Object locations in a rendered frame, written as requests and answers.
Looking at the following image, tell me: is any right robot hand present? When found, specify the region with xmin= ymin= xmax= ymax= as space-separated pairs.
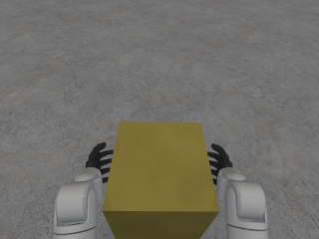
xmin=207 ymin=143 xmax=232 ymax=185

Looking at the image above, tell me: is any left robot hand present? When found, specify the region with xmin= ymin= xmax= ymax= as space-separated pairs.
xmin=85 ymin=142 xmax=114 ymax=183

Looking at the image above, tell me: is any robot right forearm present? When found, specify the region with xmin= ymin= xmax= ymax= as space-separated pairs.
xmin=216 ymin=167 xmax=269 ymax=239

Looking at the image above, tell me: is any carton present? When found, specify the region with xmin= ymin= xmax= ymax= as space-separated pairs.
xmin=102 ymin=120 xmax=219 ymax=239

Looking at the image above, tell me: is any robot left forearm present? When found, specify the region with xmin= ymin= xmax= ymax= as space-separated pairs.
xmin=53 ymin=167 xmax=104 ymax=239

